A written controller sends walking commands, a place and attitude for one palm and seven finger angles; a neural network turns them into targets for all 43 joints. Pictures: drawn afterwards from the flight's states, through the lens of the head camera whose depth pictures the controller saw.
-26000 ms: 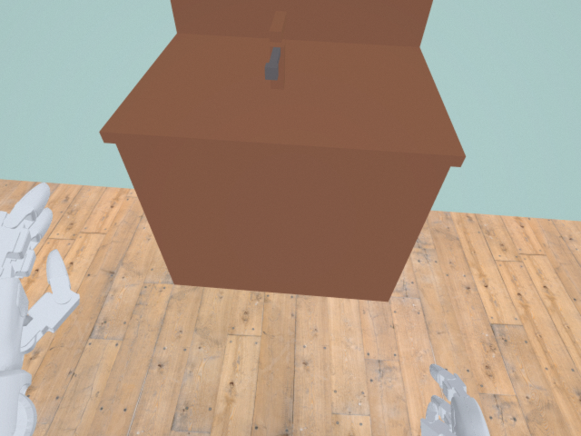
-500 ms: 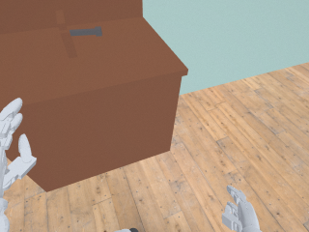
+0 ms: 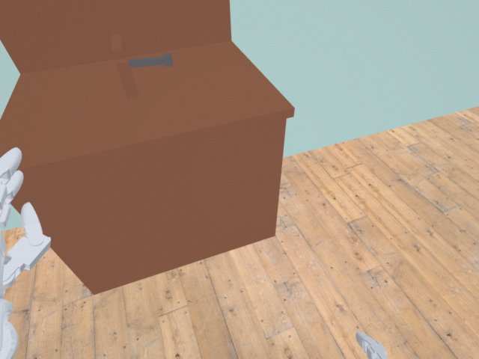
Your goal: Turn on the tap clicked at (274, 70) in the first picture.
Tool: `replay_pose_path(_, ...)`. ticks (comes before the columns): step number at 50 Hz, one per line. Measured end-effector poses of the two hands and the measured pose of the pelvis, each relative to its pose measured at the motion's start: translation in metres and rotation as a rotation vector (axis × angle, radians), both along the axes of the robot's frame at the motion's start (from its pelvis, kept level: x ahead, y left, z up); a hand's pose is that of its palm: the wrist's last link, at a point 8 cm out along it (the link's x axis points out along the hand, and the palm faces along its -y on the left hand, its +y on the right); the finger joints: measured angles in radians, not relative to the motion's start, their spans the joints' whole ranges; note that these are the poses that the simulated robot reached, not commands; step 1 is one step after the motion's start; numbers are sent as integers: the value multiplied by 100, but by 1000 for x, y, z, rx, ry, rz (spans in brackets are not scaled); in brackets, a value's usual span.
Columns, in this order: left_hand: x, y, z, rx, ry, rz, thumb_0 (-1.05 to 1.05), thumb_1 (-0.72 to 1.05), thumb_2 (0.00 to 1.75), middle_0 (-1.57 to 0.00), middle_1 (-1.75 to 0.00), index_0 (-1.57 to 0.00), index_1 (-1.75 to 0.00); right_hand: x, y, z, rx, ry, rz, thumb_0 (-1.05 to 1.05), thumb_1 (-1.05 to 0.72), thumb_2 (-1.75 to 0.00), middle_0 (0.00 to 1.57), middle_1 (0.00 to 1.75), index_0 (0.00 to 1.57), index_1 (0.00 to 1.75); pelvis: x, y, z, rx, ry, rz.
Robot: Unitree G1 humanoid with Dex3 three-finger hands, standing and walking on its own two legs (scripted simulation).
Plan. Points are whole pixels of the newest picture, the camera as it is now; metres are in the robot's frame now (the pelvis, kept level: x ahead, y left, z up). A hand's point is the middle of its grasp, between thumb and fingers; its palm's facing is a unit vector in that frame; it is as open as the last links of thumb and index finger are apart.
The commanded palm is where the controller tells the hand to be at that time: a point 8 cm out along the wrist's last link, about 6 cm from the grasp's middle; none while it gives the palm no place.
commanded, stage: stop stepping back and stand still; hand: left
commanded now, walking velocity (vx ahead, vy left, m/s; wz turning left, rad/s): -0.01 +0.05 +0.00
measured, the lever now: (167, 60) +0.88 +0.26 +0.13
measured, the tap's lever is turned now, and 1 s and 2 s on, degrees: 79 79 79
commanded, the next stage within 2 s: stand and check the lever's angle in 1.12 s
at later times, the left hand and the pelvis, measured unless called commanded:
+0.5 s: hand (73, 222) +0.25 +0.24 +0.17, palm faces +0.43 -0.83 -0.36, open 7.4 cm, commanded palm +0.19 +0.27 +0.19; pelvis +0.04 -0.01 +0.01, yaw +1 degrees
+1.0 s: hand (62, 224) +0.25 +0.25 +0.16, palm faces +0.39 -0.85 -0.36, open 7.4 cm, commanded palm +0.20 +0.29 +0.19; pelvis +0.04 +0.01 +0.02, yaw +0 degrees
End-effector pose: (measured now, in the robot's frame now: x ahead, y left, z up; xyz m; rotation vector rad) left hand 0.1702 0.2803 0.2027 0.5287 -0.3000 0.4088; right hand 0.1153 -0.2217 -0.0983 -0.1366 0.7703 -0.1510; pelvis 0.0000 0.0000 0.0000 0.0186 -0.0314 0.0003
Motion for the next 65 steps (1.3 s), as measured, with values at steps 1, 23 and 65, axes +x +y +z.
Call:
replay_pose_path(1,1,-3,-1,1,0,2,1,89,90,-21,-30,-21,-30,4,0,-4,7,6,12,1,-90,-90,21,30,20,30,0,-2,-2,-10,-3,5)
replay_pose_path(23,35,-2,-16,-103,59,30,1,89,90,-21,-30,-21,-30,95,-18,38,-64,-93,72,1,-91,-90,21,30,20,30,34,-9,10,-26,6,10)
replay_pose_path(65,37,28,-25,-136,123,-7,1,89,90,-21,-30,-21,-30,78,16,43,-81,-48,48,1,-90,-90,21,30,20,30,33,26,17,-37,21,-10)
